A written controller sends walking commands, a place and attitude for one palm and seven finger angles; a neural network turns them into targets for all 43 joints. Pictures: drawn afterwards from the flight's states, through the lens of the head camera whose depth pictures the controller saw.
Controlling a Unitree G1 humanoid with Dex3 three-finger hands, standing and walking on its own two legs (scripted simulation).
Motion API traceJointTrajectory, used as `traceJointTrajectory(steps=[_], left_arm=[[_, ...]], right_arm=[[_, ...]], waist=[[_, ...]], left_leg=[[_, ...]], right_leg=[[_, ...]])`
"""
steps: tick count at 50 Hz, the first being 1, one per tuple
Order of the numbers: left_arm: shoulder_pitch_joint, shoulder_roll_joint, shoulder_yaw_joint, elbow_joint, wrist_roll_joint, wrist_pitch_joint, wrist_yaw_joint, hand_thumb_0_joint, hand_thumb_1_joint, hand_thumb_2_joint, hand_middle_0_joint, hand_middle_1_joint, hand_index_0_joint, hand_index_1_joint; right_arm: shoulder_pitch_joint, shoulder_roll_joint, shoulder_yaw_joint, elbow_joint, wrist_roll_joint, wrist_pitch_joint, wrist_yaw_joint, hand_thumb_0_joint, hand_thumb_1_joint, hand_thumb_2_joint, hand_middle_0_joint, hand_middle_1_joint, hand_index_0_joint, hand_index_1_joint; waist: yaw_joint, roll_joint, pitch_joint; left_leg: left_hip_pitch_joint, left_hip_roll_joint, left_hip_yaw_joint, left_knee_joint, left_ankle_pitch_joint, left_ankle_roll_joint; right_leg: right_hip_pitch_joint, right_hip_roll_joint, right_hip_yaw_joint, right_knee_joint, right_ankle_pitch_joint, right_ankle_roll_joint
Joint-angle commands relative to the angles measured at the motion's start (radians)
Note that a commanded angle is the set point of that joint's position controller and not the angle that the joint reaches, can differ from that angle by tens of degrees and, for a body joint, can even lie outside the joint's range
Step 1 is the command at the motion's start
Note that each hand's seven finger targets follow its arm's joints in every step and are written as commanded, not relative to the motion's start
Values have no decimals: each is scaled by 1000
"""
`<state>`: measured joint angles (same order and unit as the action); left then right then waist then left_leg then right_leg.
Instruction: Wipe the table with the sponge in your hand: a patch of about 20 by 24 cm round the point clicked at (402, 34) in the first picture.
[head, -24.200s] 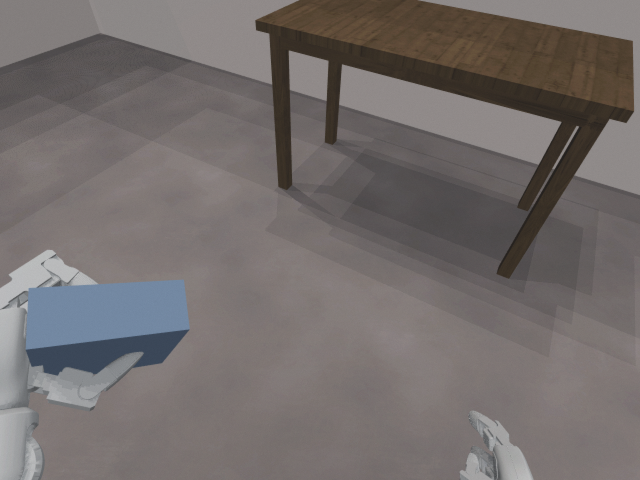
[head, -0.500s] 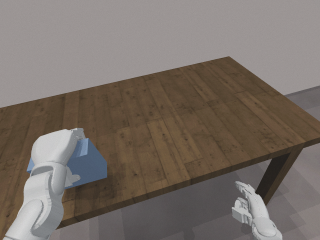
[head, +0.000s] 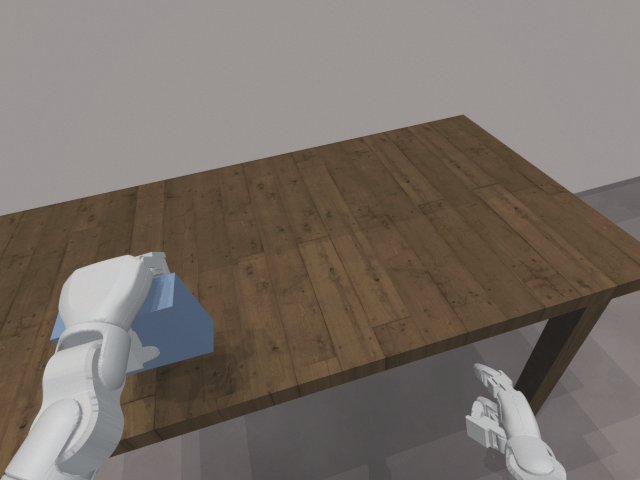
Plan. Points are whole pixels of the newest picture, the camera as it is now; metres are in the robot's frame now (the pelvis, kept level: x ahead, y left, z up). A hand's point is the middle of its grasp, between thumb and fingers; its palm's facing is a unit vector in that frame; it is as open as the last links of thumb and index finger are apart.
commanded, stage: move the sponge above the wiping area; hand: left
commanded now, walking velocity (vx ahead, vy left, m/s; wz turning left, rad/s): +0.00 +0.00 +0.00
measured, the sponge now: (149, 336) +0.24 +0.27 +0.09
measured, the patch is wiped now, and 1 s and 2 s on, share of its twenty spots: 0.00 0.00 0.00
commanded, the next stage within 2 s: lower the sponge onto the table in 0.52 s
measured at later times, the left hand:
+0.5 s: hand (137, 321) +0.23 +0.26 +0.13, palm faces +0.11 -0.10 -0.99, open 9.0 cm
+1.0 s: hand (141, 313) +0.24 +0.26 +0.13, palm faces +0.10 -0.09 -0.99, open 9.0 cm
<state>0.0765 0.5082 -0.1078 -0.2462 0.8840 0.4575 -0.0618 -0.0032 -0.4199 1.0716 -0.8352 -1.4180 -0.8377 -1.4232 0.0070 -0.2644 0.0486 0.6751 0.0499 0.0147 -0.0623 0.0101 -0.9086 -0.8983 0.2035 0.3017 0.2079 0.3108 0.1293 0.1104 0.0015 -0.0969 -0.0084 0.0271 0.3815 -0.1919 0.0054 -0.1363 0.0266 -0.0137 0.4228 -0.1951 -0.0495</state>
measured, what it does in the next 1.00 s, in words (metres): stands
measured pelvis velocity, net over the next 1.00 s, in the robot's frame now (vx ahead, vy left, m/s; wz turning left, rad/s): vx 0.00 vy -0.01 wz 0.00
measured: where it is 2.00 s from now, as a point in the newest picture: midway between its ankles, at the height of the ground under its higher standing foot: outside the picture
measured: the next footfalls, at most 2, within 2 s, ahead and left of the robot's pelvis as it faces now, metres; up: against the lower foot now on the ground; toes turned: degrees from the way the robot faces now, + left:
none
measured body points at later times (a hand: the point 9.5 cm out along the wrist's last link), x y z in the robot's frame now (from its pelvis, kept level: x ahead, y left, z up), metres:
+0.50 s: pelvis +0.00 +0.00 +0.00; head -0.04 -0.06 +0.44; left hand +0.22 +0.26 +0.19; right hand +0.26 -0.19 -0.07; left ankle +0.02 +0.12 -0.74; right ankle +0.03 -0.09 -0.74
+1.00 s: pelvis +0.00 -0.01 +0.00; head -0.03 -0.06 +0.44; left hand +0.23 +0.26 +0.19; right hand +0.26 -0.20 -0.07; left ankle +0.02 +0.12 -0.74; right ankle +0.03 -0.09 -0.74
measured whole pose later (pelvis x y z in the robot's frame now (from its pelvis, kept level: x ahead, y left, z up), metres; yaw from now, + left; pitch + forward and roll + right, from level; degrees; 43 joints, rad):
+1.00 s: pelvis +0.00 -0.01 +0.00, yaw +0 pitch -5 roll +1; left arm 0.07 0.51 -0.11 -0.26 0.88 0.48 -0.08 0.00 -0.42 1.07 -0.84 -1.42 -0.84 -1.42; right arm 0.01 -0.27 0.06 0.66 0.05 0.02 -0.05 0.01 -0.91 -0.90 0.20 0.30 0.22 0.32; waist 0.13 0.12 0.00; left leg -0.11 0.00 0.02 0.39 -0.20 0.00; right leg -0.15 0.04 -0.02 0.43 -0.20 -0.06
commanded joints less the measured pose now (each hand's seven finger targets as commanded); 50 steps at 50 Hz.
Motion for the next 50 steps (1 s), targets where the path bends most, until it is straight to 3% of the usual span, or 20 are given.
traceJointTrajectory(steps=[1,4,5,7,10,11,15,16,23,25,26,30,31,35,36,40,41,45,46,50], left_arm=[[-296,206,153,-204,35,17,60,0,100,1300,-1200,-1600,-1200,-1600],[-255,208,160,-195,21,31,53,0,100,1300,-1200,-1600,-1200,-1600],[-243,254,202,-210,27,40,54,0,100,1300,-1200,-1600,-1200,-1600],[-213,204,162,-209,19,44,44,0,100,1300,-1200,-1600,-1200,-1600],[-200,256,206,-260,23,48,38,0,100,1300,-1200,-1600,-1200,-1600],[-193,200,161,-266,16,47,35,0,100,1300,-1200,-1600,-1200,-1600],[-207,258,200,-265,22,42,32,0,100,1300,-1200,-1600,-1200,-1600],[-226,219,162,-266,25,34,31,0,100,1300,-1200,-1600,-1200,-1600],[-254,201,131,-234,37,4,39,0,100,1300,-1200,-1600,-1200,-1600],[-256,258,193,-258,36,10,49,0,100,1300,-1200,-1600,-1200,-1600],[-262,217,163,-246,27,13,50,0,100,1300,-1200,-1600,-1200,-1600],[-255,257,209,-218,18,33,57,0,100,1300,-1200,-1600,-1200,-1600],[-242,212,175,-215,7,37,53,0,100,1300,-1200,-1600,-1200,-1600],[-246,255,201,-209,6,51,39,0,100,1300,-1200,-1600,-1200,-1600],[-264,195,143,-210,3,51,31,0,100,1300,-1200,-1600,-1200,-1600],[-267,263,187,-236,24,37,22,0,100,1300,-1200,-1600,-1200,-1600],[-297,213,140,-230,26,32,19,0,100,1300,-1200,-1600,-1200,-1600],[-281,283,206,-225,40,23,28,0,100,1300,-1200,-1600,-1200,-1600],[-288,222,156,-230,33,21,27,0,100,1300,-1200,-1600,-1200,-1600],[-242,229,175,-226,31,21,36,0,100,1300,-1200,-1600,-1200,-1600]], right_arm=[[-291,-72,-22,-198,-3,-64,-2,0,-900,-900,200,300,200,300],[-282,-78,-27,-192,-2,-51,3,0,-900,-900,200,300,200,300],[-307,-78,-22,-197,-1,-53,2,0,-900,-900,200,300,200,300],[-292,-72,-19,-203,0,-49,9,0,-900,-900,200,300,200,300],[-313,-80,-20,-208,0,-42,9,0,-900,-900,200,300,200,300],[-299,-71,-20,-219,-1,-45,11,0,-900,-900,200,300,200,300],[-305,-78,-18,-211,1,-44,7,0,-900,-900,200,300,200,300],[-289,-74,-18,-214,-1,-49,7,0,-900,-900,200,300,200,300],[-271,-72,-24,-197,-6,-65,2,0,-900,-900,200,300,200,300],[-303,-72,-22,-199,-3,-65,3,0,-900,-900,200,300,200,300],[-285,-67,-22,-204,-5,-64,3,0,-900,-900,200,300,200,300],[-308,-74,-20,-197,1,-53,3,0,-900,-900,200,300,200,300],[-295,-71,-20,-205,1,-52,5,0,-900,-900,200,300,200,300],[-308,-79,-16,-200,6,-47,2,0,-900,-900,200,300,200,300],[-300,-73,-13,-210,6,-50,2,0,-900,-900,200,300,200,300],[-305,-81,-15,-207,3,-54,0,0,-900,-900,200,300,200,300],[-289,-73,-13,-214,1,-59,0,0,-900,-900,200,300,200,300],[-294,-80,-17,-202,-1,-59,2,0,-900,-900,200,300,200,300],[-284,-70,-16,-211,-2,-62,4,0,-900,-900,200,300,200,300],[-296,-74,-21,-205,2,-60,9,0,-900,-900,200,300,200,300]], waist=[[17,-26,-171],[18,-54,-168],[24,-47,-163],[19,-72,-154],[24,-37,-163],[20,-42,-180],[15,-53,-139],[9,-50,-155],[12,-53,-148],[25,-43,-152],[20,-54,-166],[23,-50,-136],[20,-55,-155],[14,-56,-142],[6,-46,-151],[11,-39,-163],[6,-37,-171],[18,-53,-161],[15,-51,-176],[18,-51,-158]], left_leg=[[-2,-21,-84,-49,110,26],[-2,-19,-83,-49,125,24],[-5,-19,-89,-49,109,24],[-15,-19,-85,-44,130,26],[-7,-19,-89,-39,125,28],[-9,-21,-79,-28,139,31],[-10,-20,-91,-32,99,30],[-10,-22,-84,-26,104,32],[5,-21,-92,-41,104,29],[3,-22,-97,-44,91,27],[-6,-22,-88,-39,103,29],[-12,-23,-87,-42,79,23],[-19,-24,-79,-35,90,26],[-18,-25,-84,-36,77,26],[-23,-26,-77,-32,75,29],[-8,-26,-89,-29,88,30],[-17,-26,-83,-25,95,32],[-5,-24,-94,-30,107,29],[-6,-25,-85,-26,117,33],[1,-22,-91,-31,119,29]], right_leg=[[53,-20,142,-94,-10,-40],[56,-23,139,-97,11,-30],[51,-12,171,-99,-19,-41],[51,-21,140,-93,5,-30],[50,-13,173,-91,1,-40],[61,-23,146,-81,19,-34],[22,-13,182,-102,-36,-37],[28,-20,154,-95,-31,-32],[29,-18,148,-104,-25,-33],[35,-12,190,-108,-50,-44],[51,-20,153,-98,-29,-37],[28,-13,190,-116,-63,-41],[44,-22,158,-105,-44,-33],[26,-15,186,-114,-63,-34],[28,-23,149,-105,-55,-27],[28,-17,182,-103,-50,-34],[36,-24,151,-92,-32,-31],[34,-15,187,-100,-29,-40],[46,-23,149,-93,-15,-33],[32,-12,176,-99,-12,-39]])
